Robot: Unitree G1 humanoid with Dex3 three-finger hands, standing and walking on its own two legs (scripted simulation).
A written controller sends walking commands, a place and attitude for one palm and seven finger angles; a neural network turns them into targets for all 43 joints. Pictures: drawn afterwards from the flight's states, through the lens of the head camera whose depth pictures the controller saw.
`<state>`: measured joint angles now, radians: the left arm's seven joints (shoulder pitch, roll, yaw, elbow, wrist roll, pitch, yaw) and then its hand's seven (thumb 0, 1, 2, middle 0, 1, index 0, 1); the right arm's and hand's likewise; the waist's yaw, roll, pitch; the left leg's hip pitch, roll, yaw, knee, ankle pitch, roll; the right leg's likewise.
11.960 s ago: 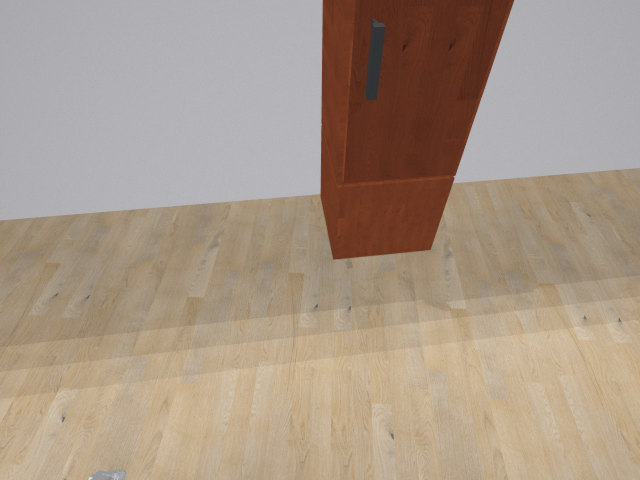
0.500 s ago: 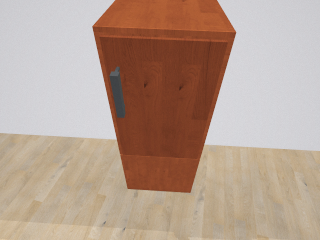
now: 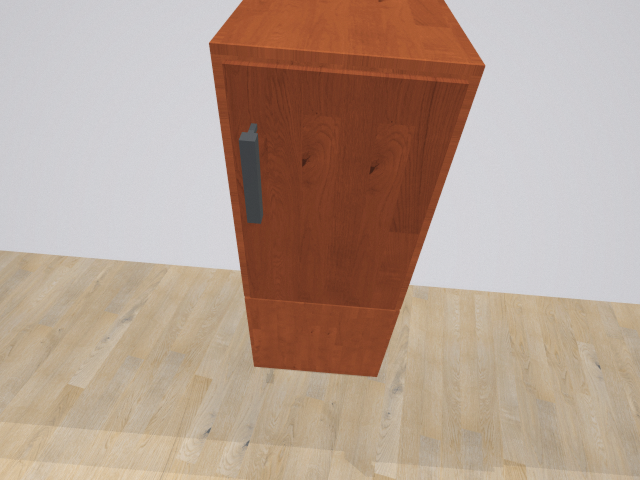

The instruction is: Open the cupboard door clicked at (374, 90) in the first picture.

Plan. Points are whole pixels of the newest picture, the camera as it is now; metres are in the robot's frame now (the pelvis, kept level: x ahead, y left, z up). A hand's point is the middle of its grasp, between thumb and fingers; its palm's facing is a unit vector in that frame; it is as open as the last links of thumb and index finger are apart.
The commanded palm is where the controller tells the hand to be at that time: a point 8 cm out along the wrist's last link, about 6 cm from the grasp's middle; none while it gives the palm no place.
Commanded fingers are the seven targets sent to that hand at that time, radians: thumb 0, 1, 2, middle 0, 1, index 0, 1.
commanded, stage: shuffle to correct the standing spot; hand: left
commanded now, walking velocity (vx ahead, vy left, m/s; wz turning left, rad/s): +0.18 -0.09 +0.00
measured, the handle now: (254, 174) +0.60 +0.16 +0.06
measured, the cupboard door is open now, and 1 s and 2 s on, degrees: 0 0 0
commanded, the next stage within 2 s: come to a stop and stand still in 0.38 s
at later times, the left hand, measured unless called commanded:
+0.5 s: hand out of the picture -0.01 +0.15 -0.18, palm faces +0.02 -0.99 -0.11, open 7.4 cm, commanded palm none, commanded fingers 0.00 0.90 0.90 -0.20 -0.30 -0.20 -0.30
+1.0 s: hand out of the picture +0.15 +0.17 -0.19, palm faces +0.04 -0.98 -0.18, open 7.2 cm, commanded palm none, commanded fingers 0.00 0.90 0.90 -0.20 -0.30 -0.20 -0.30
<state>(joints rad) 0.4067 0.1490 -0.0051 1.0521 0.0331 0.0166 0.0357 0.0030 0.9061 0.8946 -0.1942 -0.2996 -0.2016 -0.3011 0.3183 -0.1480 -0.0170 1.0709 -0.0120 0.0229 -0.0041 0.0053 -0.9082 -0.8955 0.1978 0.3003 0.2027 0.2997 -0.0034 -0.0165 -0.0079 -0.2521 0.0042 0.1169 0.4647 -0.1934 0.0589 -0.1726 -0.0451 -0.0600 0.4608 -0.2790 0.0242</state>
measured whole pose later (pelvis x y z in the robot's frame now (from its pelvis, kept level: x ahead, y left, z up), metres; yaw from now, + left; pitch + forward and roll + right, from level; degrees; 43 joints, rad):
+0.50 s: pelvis +0.03 +0.00 -0.01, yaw -2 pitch -1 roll +0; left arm 0.42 0.11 0.04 1.08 0.04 0.04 0.00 0.01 0.91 0.89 -0.19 -0.30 -0.20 -0.30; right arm 0.34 -0.12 -0.04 1.06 -0.02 -0.04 -0.03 0.01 -0.92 -0.90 0.20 0.30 0.20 0.30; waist 0.00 -0.03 0.00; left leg -0.24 0.03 0.15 0.54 -0.29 0.05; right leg -0.42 -0.05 -0.05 0.94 -0.38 -0.01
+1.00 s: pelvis +0.07 +0.00 -0.01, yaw -1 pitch -1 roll +0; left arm 0.16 0.16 0.06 0.96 0.02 0.05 0.05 -0.01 0.93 0.89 -0.20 -0.30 -0.20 -0.30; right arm 0.25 -0.14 -0.06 1.01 -0.02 0.03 -0.02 0.00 -0.91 -0.90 0.20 0.30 0.20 0.30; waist -0.01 -0.05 0.08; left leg -0.23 0.01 0.13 0.58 -0.34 0.06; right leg -0.37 -0.09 -0.04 0.68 -0.35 0.02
